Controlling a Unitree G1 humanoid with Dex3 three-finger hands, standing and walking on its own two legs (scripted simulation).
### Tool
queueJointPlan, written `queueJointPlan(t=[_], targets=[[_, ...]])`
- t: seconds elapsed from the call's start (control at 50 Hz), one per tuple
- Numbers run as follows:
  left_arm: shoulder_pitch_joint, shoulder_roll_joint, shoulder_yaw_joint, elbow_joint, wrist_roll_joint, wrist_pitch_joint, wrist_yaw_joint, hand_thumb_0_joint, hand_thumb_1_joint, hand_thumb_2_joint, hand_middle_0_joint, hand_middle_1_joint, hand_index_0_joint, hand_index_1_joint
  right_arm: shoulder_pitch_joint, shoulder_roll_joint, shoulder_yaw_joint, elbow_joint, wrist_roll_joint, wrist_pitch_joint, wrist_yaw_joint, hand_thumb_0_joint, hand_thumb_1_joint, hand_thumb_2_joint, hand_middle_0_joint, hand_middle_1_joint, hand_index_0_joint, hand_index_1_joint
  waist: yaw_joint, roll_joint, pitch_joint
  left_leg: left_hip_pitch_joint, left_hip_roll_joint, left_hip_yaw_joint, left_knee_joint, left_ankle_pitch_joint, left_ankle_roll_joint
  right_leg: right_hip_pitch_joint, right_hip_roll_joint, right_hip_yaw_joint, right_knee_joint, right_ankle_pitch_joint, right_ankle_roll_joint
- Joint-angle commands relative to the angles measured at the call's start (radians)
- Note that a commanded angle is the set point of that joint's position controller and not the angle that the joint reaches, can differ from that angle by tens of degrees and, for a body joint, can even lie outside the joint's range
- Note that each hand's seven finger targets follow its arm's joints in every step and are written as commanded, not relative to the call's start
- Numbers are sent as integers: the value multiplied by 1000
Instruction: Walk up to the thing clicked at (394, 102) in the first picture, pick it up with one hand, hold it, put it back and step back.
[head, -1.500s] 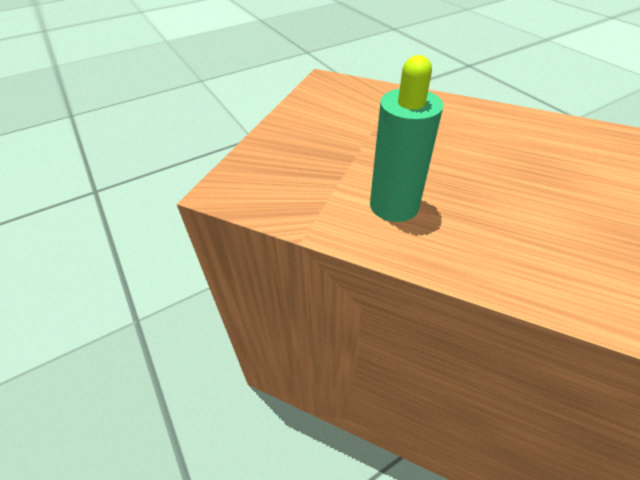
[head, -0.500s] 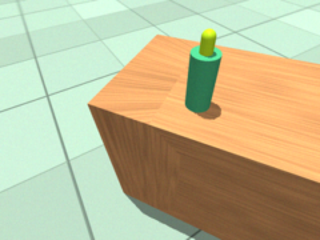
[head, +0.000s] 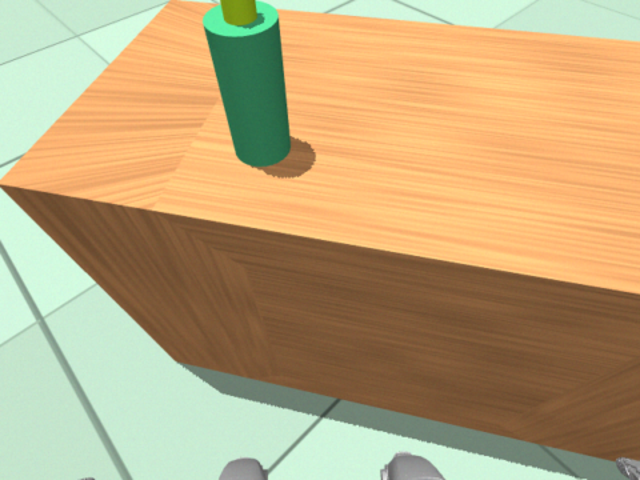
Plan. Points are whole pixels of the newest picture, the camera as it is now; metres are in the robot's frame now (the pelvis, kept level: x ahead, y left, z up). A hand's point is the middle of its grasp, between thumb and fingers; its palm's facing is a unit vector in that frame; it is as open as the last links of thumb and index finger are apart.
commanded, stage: walk up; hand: left
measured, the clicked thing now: (249, 70) +0.56 +0.10 +0.19
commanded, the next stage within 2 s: none
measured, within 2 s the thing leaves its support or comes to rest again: neither
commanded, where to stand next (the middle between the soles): +0.07 +0.00 m, yaw -13 degrees
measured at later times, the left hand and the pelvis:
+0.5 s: hand (139, 461) +0.17 +0.26 -0.11, palm faces -0.20 -0.87 -0.44, open 7.4 cm; pelvis +0.01 +0.00 +0.02, yaw -9 degrees
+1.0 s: hand (160, 478) +0.15 +0.23 -0.12, palm faces -0.24 -0.91 -0.35, open 7.4 cm; pelvis -0.01 +0.01 +0.02, yaw -14 degrees
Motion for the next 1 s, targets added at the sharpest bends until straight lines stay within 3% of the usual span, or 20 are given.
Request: queueJointPlan(t=[0.0, 0.06, 0.14, 0.2, 0.24, 0.26, 0.28, 0.3, 0.36, 0.44, 0.5, 0.52, 0.54, 0.56, 0.58, 0.64, 0.76, 0.82, 0.92, 0.98], targets=[[33, 284, 54, -98, -15, -38, 58, 0, 900, 900, -200, -300, -200, -300, -24, -128, -13, -101, 27, -23, 0, 0, -900, -900, 200, 300, 200, 300, 22, -126, -153, -201, -97, -59, 284, 1, 1, 158, -221, 426, -397, 158, -294], [28, 256, 37, -94, 0, -52, 83, 0, 900, 900, -200, -300, -200, -300, 72, -117, -5, -53, 12, -19, 17, 0, -900, -900, 200, 300, 200, 300, 10, -193, -177, -129, -115, -4, 109, 20, 7, 137, -147, 322, -320, 115, -264], [73, 268, 32, -104, -8, -76, 105, 0, 900, 900, -200, -300, -200, -300, 49, -98, -9, -92, -7, -7, 29, 0, -900, -900, 200, 300, 200, 300, 18, -156, -172, -81, -131, -32, -30, 26, 24, 122, -227, 411, -263, 411, -306], [20, 246, 13, -133, -21, -81, 117, 0, 900, 900, -200, -300, -200, -300, 118, -89, -19, -83, -10, -9, 35, 0, -900, -900, 200, 300, 200, 300, -32, -150, -207, 68, -167, -17, -212, 134, 36, 54, -199, 362, -171, 531, -270], [-3, 169, -14, -151, -39, -72, 120, 0, 900, 900, -200, -300, -200, -300, 174, -129, -34, -75, -30, -21, 34, 0, -900, -900, 200, 300, 200, 300, -73, -13, -208, 222, -99, -140, -495, 295, 68, -85, -68, 219, 4, 399, -157], [29, 104, -32, -150, -46, -67, 126, 0, 900, 900, -200, -300, -200, -300, 92, -208, -49, -108, -30, -25, 37, 0, -900, -900, 200, 300, 200, 300, -40, 229, -171, 252, 85, -435, -615, 403, 133, -227, 137, 86, 172, -16, -84], [26, 186, -10, -129, -35, -66, 146, 0, 900, 900, -200, -300, -200, -300, 85, -231, -53, -115, -9, -27, 43, 0, -900, -900, 200, 300, 200, 300, -58, 208, -197, 211, 221, -534, -590, 546, 239, -175, 135, 92, 323, -296, -69], [38, 199, -8, -103, -30, -67, 148, 0, 900, 900, -200, -300, -200, -300, 82, -195, -51, -113, -4, -28, 44, 0, -900, -900, 200, 300, 200, 300, -37, 124, -166, 185, 212, -498, -581, 594, 264, -174, 119, 103, 413, -277, -72], [61, 162, -8, -74, -41, -72, 125, 0, 900, 900, -200, -300, -200, -300, 27, -135, -24, -115, -1, -36, 29, 0, -900, -900, 200, 300, 200, 300, -1, 130, -136, 184, 88, -245, -510, 678, 234, -153, 75, 62, 377, -173, -79], [26, 128, -13, -88, -28, -88, 101, 0, 900, 900, -200, -300, -200, -300, 79, -129, -13, -115, -5, -34, 33, 0, -900, -900, 200, 300, 200, 300, -39, 129, -212, 285, 82, -179, -436, 757, 236, -48, 59, -31, 79, -147, -61], [91, 102, -15, -51, -18, -101, 103, 0, 900, 900, -200, -300, -200, -300, 34, -116, 3, -120, 12, -15, 39, 0, -900, -900, 200, 300, 200, 300, 14, 107, -244, 202, 27, -84, -296, 734, 167, 188, 101, -88, -291, 93, -86], [110, 139, -3, -46, -11, -110, 110, 0, 900, 900, -200, -300, -200, -300, 33, -77, 17, -121, 21, -12, 40, 0, -900, -900, 200, 300, 200, 300, 33, 50, -257, 122, 0, -61, -210, 663, 117, 284, 63, 7, -351, 183, -106], [96, 210, 14, -58, 4, -122, 115, 0, 900, 900, -200, -300, -200, -300, 36, -36, 30, -136, 25, -11, 42, 0, -900, -900, 200, 300, 200, 300, 26, -96, -251, -68, -79, -28, -101, 452, 50, 375, -100, 296, -358, 323, -166], [60, 240, 10, -69, -4, -126, 116, 0, 900, 900, -200, -300, -200, -300, 6, -27, 37, -144, 21, 0, 36, 0, -900, -900, 200, 300, 200, 300, 16, -140, -220, -117, -142, -8, -56, -40, 20, 288, -312, 508, -364, 442, -312], [25, 262, 7, -74, -6, -127, 117, 0, 900, 900, -200, -300, -200, -300, -17, -71, 18, -120, 12, 8, 26, 0, -900, -900, 200, 300, 200, 300, 19, -124, -188, -44, -112, -71, 29, -105, 19, 157, -342, 527, -339, 483, -377], [-36, 203, -12, -60, -11, -129, 117, 0, 900, 900, -200, -300, -200, -300, 12, -71, 20, -64, 32, -5, 30, 0, -900, -900, 200, 300, 200, 300, -15, -124, -155, -34, -120, -48, -59, 10, 20, 174, -192, 312, -295, 546, -267], [-85, 182, -24, -40, -18, -102, 99, 0, 900, 900, -200, -300, -200, -300, 38, -51, 27, 16, 23, -36, 35, 0, -900, -900, 200, 300, 200, 300, -34, -196, -205, 227, -173, 45, -419, 263, 10, 73, -89, 189, -233, 470, -196], [-69, 134, -34, -3, -38, -85, 96, 0, 900, 900, -200, -300, -200, -300, -44, -154, 16, 23, 18, -58, 30, 0, -900, -900, 200, 300, 200, 300, 5, 54, -216, 169, 67, -260, -541, 295, 150, 78, 37, 75, -117, 105, -93], [-106, 159, -31, 63, -26, -94, 78, 0, 900, 900, -200, -300, -200, -300, -103, -89, 48, 59, 19, -51, 37, 0, -900, -900, 200, 300, 200, 300, 3, 27, -115, 88, -95, -59, -502, 115, 38, 93, -38, 218, -342, 62, -144], [-124, 135, -43, 96, -29, -88, 73, 0, 900, 900, -200, -300, -200, -300, -112, -84, 53, 93, 14, -54, 42, 0, -900, -900, 200, 300, 200, 300, 4, 38, -124, 145, -73, -88, -575, 87, 49, 69, -16, 183, -372, 24, -125]])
